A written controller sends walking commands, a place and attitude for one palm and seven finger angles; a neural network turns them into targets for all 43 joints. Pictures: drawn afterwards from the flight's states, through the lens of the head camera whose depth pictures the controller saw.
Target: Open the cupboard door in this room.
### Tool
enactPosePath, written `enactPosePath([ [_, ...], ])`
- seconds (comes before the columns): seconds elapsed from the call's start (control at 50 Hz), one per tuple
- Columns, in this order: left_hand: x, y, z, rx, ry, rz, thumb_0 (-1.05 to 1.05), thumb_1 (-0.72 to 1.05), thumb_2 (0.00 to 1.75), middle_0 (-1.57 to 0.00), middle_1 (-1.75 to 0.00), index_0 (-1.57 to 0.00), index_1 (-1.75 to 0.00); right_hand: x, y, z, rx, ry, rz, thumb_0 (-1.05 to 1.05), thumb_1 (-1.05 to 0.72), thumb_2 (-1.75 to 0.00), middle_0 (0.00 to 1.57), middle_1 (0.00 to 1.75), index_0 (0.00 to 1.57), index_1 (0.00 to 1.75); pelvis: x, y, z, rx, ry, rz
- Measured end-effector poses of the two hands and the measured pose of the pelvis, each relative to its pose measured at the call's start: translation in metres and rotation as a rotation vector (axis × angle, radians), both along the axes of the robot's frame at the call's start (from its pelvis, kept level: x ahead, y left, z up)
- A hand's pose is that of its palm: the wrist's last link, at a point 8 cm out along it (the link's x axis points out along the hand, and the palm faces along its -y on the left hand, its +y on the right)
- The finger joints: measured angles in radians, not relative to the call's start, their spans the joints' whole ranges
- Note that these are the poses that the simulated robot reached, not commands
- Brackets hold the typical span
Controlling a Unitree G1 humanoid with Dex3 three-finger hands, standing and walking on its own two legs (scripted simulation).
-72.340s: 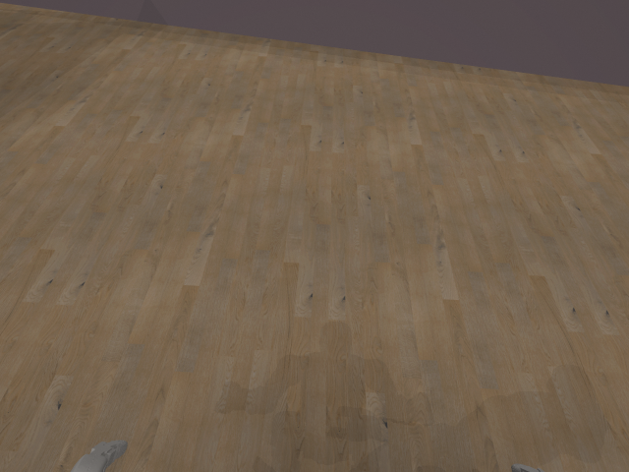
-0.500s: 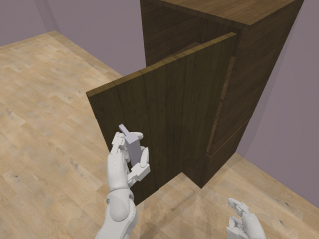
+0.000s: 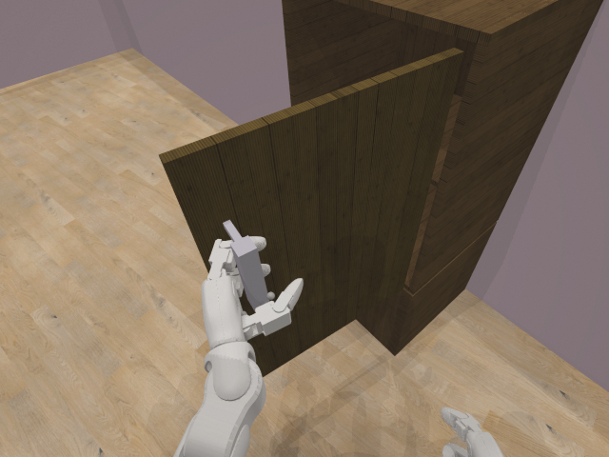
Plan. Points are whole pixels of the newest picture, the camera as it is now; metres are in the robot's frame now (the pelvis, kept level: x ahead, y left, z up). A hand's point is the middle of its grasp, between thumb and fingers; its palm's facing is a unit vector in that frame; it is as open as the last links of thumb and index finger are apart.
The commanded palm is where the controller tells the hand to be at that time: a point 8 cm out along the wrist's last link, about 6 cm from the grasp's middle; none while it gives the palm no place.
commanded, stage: open thumb and fingers to let go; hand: left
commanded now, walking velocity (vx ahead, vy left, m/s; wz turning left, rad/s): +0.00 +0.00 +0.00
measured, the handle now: (244, 265) +0.34 +0.10 +0.09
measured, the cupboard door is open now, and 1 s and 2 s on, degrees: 82 85 85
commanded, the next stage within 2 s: slide the hand sideways off the handle in 0.48 s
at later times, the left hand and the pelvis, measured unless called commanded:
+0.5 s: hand (270, 295) +0.29 +0.06 +0.09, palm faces +0.24 -0.97 -0.01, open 14.9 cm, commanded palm +0.26 +0.09 +0.09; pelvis -0.01 +0.02 +0.00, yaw +0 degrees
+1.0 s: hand (264, 323) +0.26 +0.06 +0.09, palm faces -0.20 -0.98 +0.02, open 16.1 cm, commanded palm +0.24 +0.12 +0.09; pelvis -0.02 +0.04 +0.00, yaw -2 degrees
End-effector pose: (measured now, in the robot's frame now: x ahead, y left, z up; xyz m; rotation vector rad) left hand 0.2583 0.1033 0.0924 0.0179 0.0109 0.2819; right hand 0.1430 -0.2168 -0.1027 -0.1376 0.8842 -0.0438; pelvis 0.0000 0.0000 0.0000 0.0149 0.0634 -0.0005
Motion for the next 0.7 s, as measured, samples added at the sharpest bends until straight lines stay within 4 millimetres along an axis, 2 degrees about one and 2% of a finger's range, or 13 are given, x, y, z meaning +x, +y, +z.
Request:
enactPosePath([
  [0.12, 0.000, -0.002, -0.002, -0.009, -0.013, 0.002, 0.01, -0.12, 0.46, -0.31, -1.23, -0.31, -1.23, -0.021, -0.011, -0.005, -0.031, 0.033, -0.029, 0.01, -0.91, -0.90, 0.20, 0.30, 0.20, 0.30, -0.005, 0.000, 0.000, 0.000, 0.000, -0.002],
  [0.26, 0.001, -0.002, -0.003, -0.011, -0.020, -0.008, 0.00, -0.39, 0.35, -0.29, -1.12, -0.28, -1.11, -0.016, -0.008, 0.003, -0.042, -0.016, -0.031, 0.01, -0.91, -0.90, 0.19, 0.30, 0.20, 0.30, -0.010, 0.005, 0.000, -0.005, -0.003, -0.006],
  [0.42, 0.004, -0.001, -0.002, -0.005, -0.029, -0.027, -0.01, -0.48, 0.31, -0.25, -0.82, -0.24, -0.81, 0.005, 0.012, 0.014, -0.026, -0.088, 0.000, 0.01, -0.91, -0.90, 0.20, 0.30, 0.20, 0.30, -0.013, 0.013, -0.001, -0.014, -0.006, -0.007],
  [0.6, 0.003, 0.005, -0.003, 0.001, -0.031, -0.044, -0.01, -0.50, 0.30, -0.37, -0.64, -0.34, -0.65, 0.015, 0.036, 0.014, -0.003, -0.096, 0.046, 0.01, -0.91, -0.90, 0.20, 0.30, 0.20, 0.30, -0.018, 0.024, -0.003, -0.022, -0.003, -0.001],
  [0.64, 0.002, 0.008, -0.004, 0.021, -0.042, -0.101, -0.01, -0.49, 0.30, -0.37, -0.60, -0.32, -0.62, 0.012, 0.040, 0.013, 0.001, -0.085, 0.055, 0.01, -0.91, -0.90, 0.20, 0.30, 0.20, 0.30, -0.019, 0.026, -0.003, -0.019, -0.003, 0.001],
  [0.7, -0.001, 0.017, -0.005, 0.077, -0.068, -0.286, -0.01, -0.49, 0.30, -0.32, -0.52, -0.24, -0.53, 0.005, 0.042, 0.011, -0.002, -0.074, 0.053, 0.01, -0.91, -0.90, 0.20, 0.30, 0.20, 0.30, -0.021, 0.028, -0.004, -0.017, 0.001, 0.002],
])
